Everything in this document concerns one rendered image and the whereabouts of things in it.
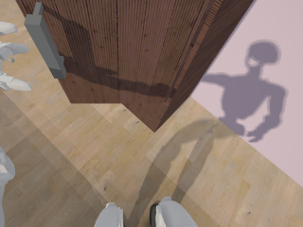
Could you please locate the left robot shin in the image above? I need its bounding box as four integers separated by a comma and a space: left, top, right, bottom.
106, 202, 116, 208

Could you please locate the robot right thigh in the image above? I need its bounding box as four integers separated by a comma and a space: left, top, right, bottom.
156, 201, 198, 227

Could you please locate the cupboard door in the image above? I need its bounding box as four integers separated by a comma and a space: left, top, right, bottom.
15, 0, 209, 104

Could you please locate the handle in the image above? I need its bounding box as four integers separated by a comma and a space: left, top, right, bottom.
24, 2, 66, 79

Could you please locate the left robot upper arm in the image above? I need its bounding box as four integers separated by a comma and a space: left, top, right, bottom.
0, 147, 16, 227

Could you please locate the robot left hand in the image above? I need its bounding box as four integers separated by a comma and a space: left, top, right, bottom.
0, 22, 32, 92

